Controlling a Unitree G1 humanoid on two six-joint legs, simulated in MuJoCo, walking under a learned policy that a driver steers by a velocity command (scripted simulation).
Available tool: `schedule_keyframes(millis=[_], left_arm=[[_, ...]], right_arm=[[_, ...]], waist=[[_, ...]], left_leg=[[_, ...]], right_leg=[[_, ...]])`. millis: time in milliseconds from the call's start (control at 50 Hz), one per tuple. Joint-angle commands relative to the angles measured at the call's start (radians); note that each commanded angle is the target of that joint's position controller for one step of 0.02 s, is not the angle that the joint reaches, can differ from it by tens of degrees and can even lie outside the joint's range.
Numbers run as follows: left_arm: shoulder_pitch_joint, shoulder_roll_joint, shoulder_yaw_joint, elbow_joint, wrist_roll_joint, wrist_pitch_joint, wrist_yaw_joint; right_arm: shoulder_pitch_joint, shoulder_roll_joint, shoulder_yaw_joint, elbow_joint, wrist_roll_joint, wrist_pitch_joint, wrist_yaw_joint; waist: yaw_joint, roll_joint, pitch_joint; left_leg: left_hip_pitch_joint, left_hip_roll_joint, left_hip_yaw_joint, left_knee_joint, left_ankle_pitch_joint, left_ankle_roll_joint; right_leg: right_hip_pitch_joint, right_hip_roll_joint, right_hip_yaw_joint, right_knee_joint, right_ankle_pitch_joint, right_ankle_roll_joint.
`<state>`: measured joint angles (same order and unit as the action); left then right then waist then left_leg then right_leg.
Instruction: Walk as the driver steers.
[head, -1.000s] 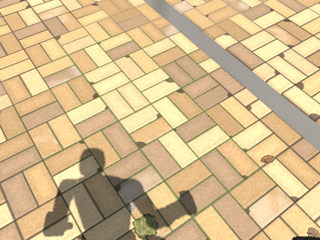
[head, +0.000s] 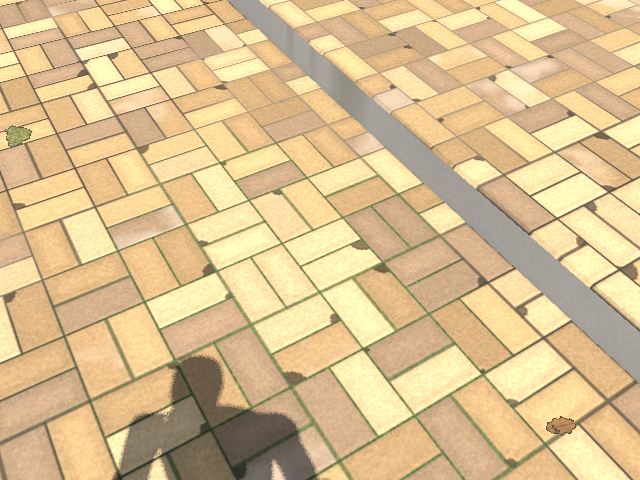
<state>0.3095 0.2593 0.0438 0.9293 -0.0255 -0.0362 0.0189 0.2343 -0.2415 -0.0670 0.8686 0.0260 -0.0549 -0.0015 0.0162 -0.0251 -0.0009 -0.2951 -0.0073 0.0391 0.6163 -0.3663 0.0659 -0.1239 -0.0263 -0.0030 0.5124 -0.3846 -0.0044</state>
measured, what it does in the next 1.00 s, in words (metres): walks ahead, turning right: right foot, then left foot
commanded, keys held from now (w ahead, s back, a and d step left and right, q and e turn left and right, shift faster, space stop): w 0.30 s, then w+e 0.70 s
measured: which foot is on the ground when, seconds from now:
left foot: down 0.00-0.52, up 0.54-0.98, down 1.00-1.00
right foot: down 0.00-0.04, up 0.06-0.50, down 0.52-1.00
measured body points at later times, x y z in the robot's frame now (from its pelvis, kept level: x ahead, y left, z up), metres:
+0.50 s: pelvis +0.23 -0.01 -0.02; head +0.26 -0.02 +0.43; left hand +0.48 +0.19 -0.10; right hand +0.15 -0.28 -0.15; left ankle +0.02 +0.11 -0.73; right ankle +0.38 -0.12 -0.73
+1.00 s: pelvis +0.53 -0.04 +0.00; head +0.55 -0.06 +0.45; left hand +0.62 +0.23 -0.12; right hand +0.69 -0.34 -0.07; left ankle +0.69 +0.03 -0.73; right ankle +0.38 -0.12 -0.73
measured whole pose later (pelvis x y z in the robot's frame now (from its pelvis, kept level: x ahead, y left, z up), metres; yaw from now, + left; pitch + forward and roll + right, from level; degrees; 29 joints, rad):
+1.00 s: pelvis +0.53 -0.04 +0.00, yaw -20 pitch +2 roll -1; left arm 0.40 0.29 0.07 0.83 -0.02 -0.04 0.02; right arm 0.00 -0.28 -0.03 0.71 0.00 -0.13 0.01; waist 0.10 0.03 0.00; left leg -0.46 0.00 -0.08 0.43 -0.02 -0.01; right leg -0.07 0.13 0.23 0.47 -0.41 -0.07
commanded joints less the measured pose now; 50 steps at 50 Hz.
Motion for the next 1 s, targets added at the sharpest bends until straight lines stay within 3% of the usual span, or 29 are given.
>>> schedule_keyframes(millis=[20,40,60,80,100,140,160,220,300,400,420,460,480,500,520,540,560,580,600,620,640,700,780,840,900,940,980,1000], left_arm=[[-0.128,0.135,0.030,-0.071,-0.004,-0.019,-0.004],[-0.158,0.071,0.012,-0.097,0.004,-0.027,-0.007],[-0.165,0.062,0.009,-0.134,0.003,-0.046,-0.002],[-0.154,0.115,0.025,-0.127,-0.015,-0.058,-0.005],[-0.139,0.120,0.026,-0.116,-0.027,-0.066,-0.015],[-0.159,0.115,0.031,-0.108,-0.010,-0.072,-0.022],[-0.164,0.108,0.033,-0.106,-0.003,-0.068,-0.029],[-0.194,0.066,0.025,-0.114,0.010,-0.054,-0.042],[-0.351,0.032,0.004,-0.173,0.009,-0.053,-0.046],[-0.437,0.052,-0.001,-0.210,-0.006,-0.054,-0.069],[-0.438,0.061,0.002,-0.216,-0.007,-0.055,-0.077],[-0.380,0.095,0.018,-0.211,-0.004,-0.055,-0.085],[-0.290,0.123,0.035,-0.190,-0.004,-0.051,-0.084],[-0.132,0.160,0.060,-0.143,-0.004,-0.044,-0.079],[0.026,0.219,0.084,-0.114,0.000,-0.035,-0.067],[0.092,0.300,0.099,-0.103,0.000,-0.036,-0.067],[0.089,0.210,0.075,-0.104,0.001,-0.035,-0.062],[0.017,0.181,0.067,-0.114,0.009,-0.042,-0.057],[-0.060,0.163,0.060,-0.139,0.012,-0.050,-0.056],[-0.118,0.143,0.053,-0.156,0.019,-0.055,-0.057],[-0.150,0.128,0.046,-0.169,0.031,-0.059,-0.056],[-0.140,0.132,0.046,-0.175,0.016,-0.058,-0.043],[-0.056,0.177,0.058,-0.164,0.010,-0.052,-0.017],[0.008,0.183,0.060,-0.151,0.000,-0.039,-0.008],[0.055,0.171,0.058,-0.138,-0.006,-0.026,-0.004],[0.063,0.174,0.060,-0.141,-0.001,-0.018,0.001],[0.044,0.167,0.059,-0.152,0.005,-0.010,0.003],[0.035,0.130,0.045,-0.165,0.012,-0.012,-0.002]], right_arm=[[0.124,-0.109,-0.042,0.021,-0.003,-0.033,0.010],[0.246,-0.190,-0.066,0.043,-0.007,-0.034,0.002],[0.324,-0.250,-0.074,0.051,-0.009,-0.040,0.013],[0.251,-0.170,-0.044,0.036,-0.019,-0.050,0.014],[0.186,-0.127,-0.030,0.015,-0.021,-0.056,0.014],[0.123,-0.109,-0.017,0.000,-0.020,-0.054,0.017],[0.127,-0.086,-0.007,0.005,-0.024,-0.048,0.018],[0.181,-0.105,-0.005,0.028,-0.021,-0.037,0.006],[0.196,-0.141,-0.006,0.041,-0.024,-0.029,-0.012],[0.226,-0.147,-0.010,0.077,-0.016,-0.033,-0.015],[0.216,-0.150,-0.013,0.078,-0.016,-0.030,-0.015],[0.190,-0.176,-0.022,0.068,-0.024,-0.021,-0.019],[0.181,-0.186,-0.026,0.063,-0.030,-0.010,-0.022],[0.168,-0.182,-0.023,0.052,-0.036,0.002,-0.028],[0.180,-0.172,-0.014,0.027,-0.046,0.004,-0.035],[0.301,-0.020,0.034,-0.002,-0.054,-0.023,-0.011],[0.218,-0.094,0.021,0.003,-0.019,-0.068,0.003],[0.108,-0.162,0.003,-0.044,0.017,-0.095,0.009],[0.049,-0.169,0.005,-0.062,0.013,-0.109,0.001],[0.027,-0.166,-0.002,-0.064,-0.008,-0.110,-0.009],[0.042,-0.168,-0.009,-0.067,-0.023,-0.099,-0.015],[0.040,-0.131,-0.007,-0.091,-0.043,-0.063,-0.020],[-0.136,-0.108,0.003,-0.157,-0.048,-0.055,-0.024],[-0.243,-0.092,0.013,-0.190,-0.035,-0.067,-0.009],[-0.300,-0.121,0.009,-0.219,-0.021,-0.075,0.005],[-0.300,-0.146,0.002,-0.227,-0.019,-0.086,0.014],[-0.202,-0.171,-0.011,-0.205,-0.018,-0.096,0.012],[-0.088,-0.207,-0.026,-0.186,-0.030,-0.101,0.005]], waist=[[-0.109,-0.071,0.038],[-0.148,0.140,-0.003],[-0.161,0.338,-0.047],[-0.116,0.206,-0.002],[-0.084,0.149,0.041],[-0.060,0.086,0.073],[-0.053,0.097,0.065],[-0.056,0.098,0.063],[-0.085,0.099,0.105],[-0.085,0.105,0.140],[-0.073,0.103,0.131],[-0.027,0.127,0.059],[0.022,0.145,-0.008],[0.098,0.134,-0.095],[0.151,0.051,-0.189],[0.057,-0.224,-0.332],[0.105,-0.148,-0.358],[0.096,-0.129,-0.190],[0.062,-0.011,-0.118],[0.021,0.048,-0.062],[-0.020,0.034,-0.049],[-0.050,-0.006,-0.014],[0.006,-0.016,0.034],[0.053,-0.034,0.024],[0.068,-0.042,0.018],[0.053,-0.059,0.009],[-0.005,-0.090,-0.022],[-0.061,-0.073,-0.109]], left_leg=[[0.282,-0.008,-0.009,-0.133,0.159,0.013],[0.426,0.171,-0.312,-0.273,0.031,0.089],[0.532,0.359,-0.706,-0.419,-0.017,0.223],[0.501,0.385,-0.699,-0.416,-0.044,0.236],[0.465,0.348,-0.588,-0.414,-0.028,0.202],[0.412,0.288,-0.422,-0.449,0.103,0.146],[0.388,0.254,-0.347,-0.459,0.199,0.125],[0.360,0.218,-0.225,-0.474,0.420,0.128],[0.255,0.184,-0.131,-0.520,0.417,0.118],[0.326,0.240,-0.044,-0.533,0.417,0.097],[0.365,0.253,-0.025,-0.505,0.484,0.088],[0.430,0.264,0.014,-0.381,0.820,0.063],[0.447,0.257,0.035,-0.252,0.999,0.048],[0.394,0.222,0.076,-0.040,1.083,0.018],[0.148,0.190,0.083,0.255,0.854,-0.015],[-0.286,-0.023,0.025,0.661,0.040,-0.087],[-0.413,-0.038,-0.154,0.792,-0.156,-0.062],[-0.497,0.017,-0.160,0.797,-0.083,-0.036],[-0.455,0.066,-0.154,0.727,0.006,-0.024],[-0.397,0.096,-0.146,0.641,0.050,-0.029],[-0.321,0.122,-0.155,0.591,0.072,-0.035],[-0.274,0.134,-0.128,0.457,0.095,-0.079],[-0.284,0.094,-0.108,0.146,0.362,-0.120],[-0.193,0.037,-0.092,-0.035,0.500,-0.126],[-0.196,0.022,-0.125,-0.117,0.463,-0.119],[-0.178,0.012,-0.137,-0.158,0.372,-0.101],[-0.045,0.010,-0.116,-0.206,0.307,-0.060],[0.153,0.061,-0.144,-0.200,0.297,-0.015]], right_leg=[[-0.249,-0.134,0.145,-0.121,0.072,-0.121],[-0.404,-0.010,-0.004,0.207,0.127,-0.042],[-0.587,0.082,0.009,0.489,-0.130,-0.008],[-0.678,0.022,0.095,0.642,-0.162,-0.027],[-0.707,-0.022,0.107,0.672,-0.067,-0.055],[-0.708,-0.084,0.081,0.609,0.093,-0.070],[-0.670,-0.098,0.067,0.575,0.141,-0.065],[-0.657,-0.093,0.015,0.474,0.224,-0.020],[-0.574,-0.057,-0.024,0.189,0.393,0.013],[-0.517,-0.033,-0.025,0.040,0.466,-0.044],[-0.509,-0.026,-0.025,0.029,0.439,-0.065],[-0.407,0.025,-0.055,0.044,0.360,-0.106],[-0.298,0.062,-0.078,0.057,0.321,-0.127],[-0.103,0.104,-0.099,0.044,0.315,-0.153],[0.198,-0.006,0.091,0.056,0.274,-0.203],[0.546,-0.277,0.682,-0.070,-0.017,-0.409],[0.561,-0.293,0.864,-0.237,-0.134,-0.397],[0.434,-0.266,0.719,-0.258,-0.069,-0.341],[0.272,-0.227,0.595,-0.270,0.053,-0.311],[0.122,-0.188,0.499,-0.283,0.176,-0.295],[0.023,-0.155,0.439,-0.304,0.248,-0.287],[-0.128,-0.122,0.355,-0.347,0.308,-0.301],[-0.196,-0.061,0.278,-0.349,0.297,-0.253],[-0.199,-0.042,0.274,-0.318,0.258,-0.216],[-0.092,-0.074,0.351,-0.240,0.222,-0.207],[-0.015,-0.099,0.415,-0.170,0.245,-0.197],[-0.004,-0.089,0.437,-0.079,0.323,-0.173],[-0.056,-0.038,0.396,0.065,0.356,-0.142]])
